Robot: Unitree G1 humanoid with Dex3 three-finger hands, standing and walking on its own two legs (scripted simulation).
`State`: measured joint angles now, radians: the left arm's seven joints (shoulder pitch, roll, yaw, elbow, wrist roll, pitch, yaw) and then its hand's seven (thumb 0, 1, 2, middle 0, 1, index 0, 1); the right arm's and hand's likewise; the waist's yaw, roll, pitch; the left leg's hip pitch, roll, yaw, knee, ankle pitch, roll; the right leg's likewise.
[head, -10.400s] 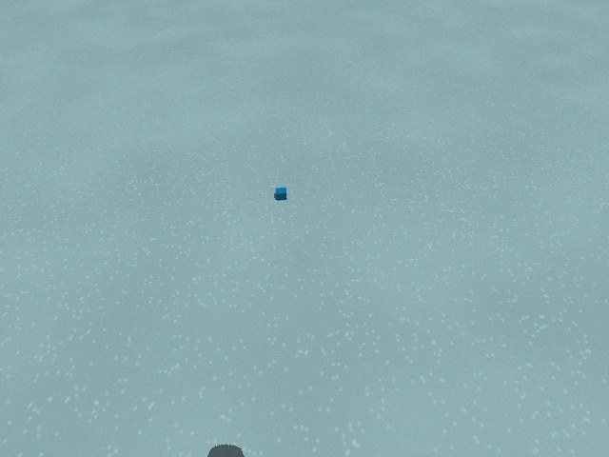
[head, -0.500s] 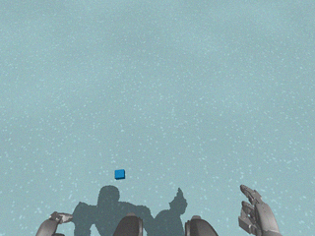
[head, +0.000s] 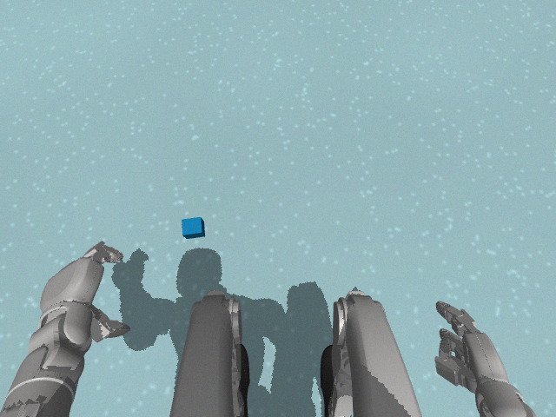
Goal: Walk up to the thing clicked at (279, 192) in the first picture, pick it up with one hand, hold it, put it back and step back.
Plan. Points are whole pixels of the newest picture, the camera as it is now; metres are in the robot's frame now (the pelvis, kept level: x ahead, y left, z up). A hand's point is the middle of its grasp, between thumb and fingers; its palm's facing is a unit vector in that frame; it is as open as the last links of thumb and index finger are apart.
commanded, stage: rise first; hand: left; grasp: from above
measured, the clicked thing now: (193, 228) +0.50 +0.25 -0.48
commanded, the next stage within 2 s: none
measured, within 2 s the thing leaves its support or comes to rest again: neither
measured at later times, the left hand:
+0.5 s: hand (133, 262) +0.37 +0.32 -0.27, palm faces -0.46 -0.10 -0.88, open 11.9 cm
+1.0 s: hand (151, 247) +0.41 +0.31 -0.33, palm faces -0.46 -0.06 -0.89, open 12.2 cm
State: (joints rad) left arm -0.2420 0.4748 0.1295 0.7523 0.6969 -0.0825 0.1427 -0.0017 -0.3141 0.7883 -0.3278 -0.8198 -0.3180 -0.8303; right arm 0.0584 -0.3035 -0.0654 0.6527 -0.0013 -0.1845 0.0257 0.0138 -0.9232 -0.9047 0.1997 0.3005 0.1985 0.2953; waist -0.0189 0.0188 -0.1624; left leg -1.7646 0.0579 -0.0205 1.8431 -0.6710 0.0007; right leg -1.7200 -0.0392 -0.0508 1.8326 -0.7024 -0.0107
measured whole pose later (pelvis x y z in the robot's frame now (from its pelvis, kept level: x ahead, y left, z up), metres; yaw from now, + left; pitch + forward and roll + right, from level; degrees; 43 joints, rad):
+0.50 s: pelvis -0.04 +0.01 -0.12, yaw -4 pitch +33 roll -7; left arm -0.70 0.66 0.11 1.19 1.14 -0.21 0.31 0.00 -0.16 0.70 -0.39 -0.71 -0.40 -0.70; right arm 0.13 -0.27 -0.04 0.77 -0.07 -0.06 0.08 0.01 -0.89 -0.90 0.20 0.30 0.20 0.29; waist -0.11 0.00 -0.10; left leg -2.18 0.06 -0.08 2.23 -0.64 0.03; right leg -2.09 -0.04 -0.08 2.17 -0.66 0.00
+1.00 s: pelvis -0.03 +0.01 -0.16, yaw -5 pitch +35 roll -7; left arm -0.86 0.72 0.17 1.38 1.24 -0.22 0.41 0.00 -0.19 0.71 -0.36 -0.76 -0.37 -0.74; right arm 0.10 -0.26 0.00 0.77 -0.14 -0.07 0.12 0.01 -0.91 -0.90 0.20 0.30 0.20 0.29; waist -0.15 -0.02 -0.04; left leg -2.30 0.07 -0.09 2.36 -0.67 0.03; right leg -2.21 -0.03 -0.09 2.30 -0.69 0.00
